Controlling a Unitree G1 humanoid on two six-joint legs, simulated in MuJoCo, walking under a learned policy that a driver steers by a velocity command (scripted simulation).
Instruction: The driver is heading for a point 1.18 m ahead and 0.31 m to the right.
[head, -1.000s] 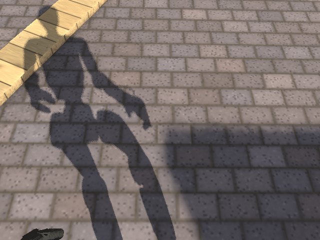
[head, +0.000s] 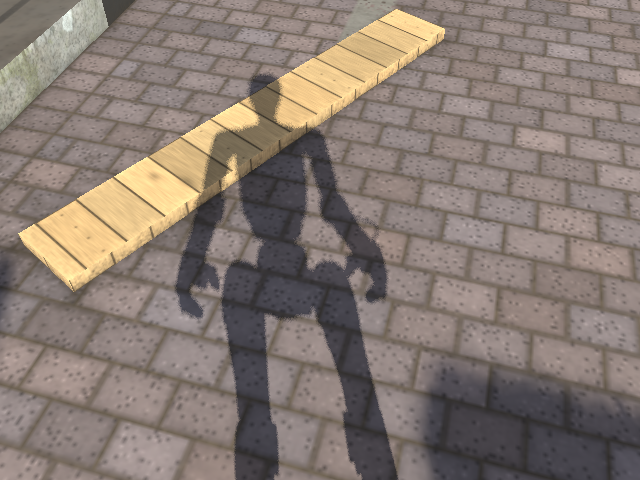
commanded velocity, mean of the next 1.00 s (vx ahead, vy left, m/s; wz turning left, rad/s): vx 0.28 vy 0.00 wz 0.01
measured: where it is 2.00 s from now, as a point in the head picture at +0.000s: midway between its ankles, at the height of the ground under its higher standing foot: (357, 336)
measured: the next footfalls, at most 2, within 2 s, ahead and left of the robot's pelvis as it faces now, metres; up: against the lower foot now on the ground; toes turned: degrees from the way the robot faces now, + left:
left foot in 0.94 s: +0.46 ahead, +0.08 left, +0.00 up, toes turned +1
right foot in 1.48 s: +0.76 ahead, -0.16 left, +0.00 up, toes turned -3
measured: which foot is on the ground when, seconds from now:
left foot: down 0.00-0.46, up 0.48-0.92, down 0.94-1.00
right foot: down 0.00-0.96, up 0.98-1.00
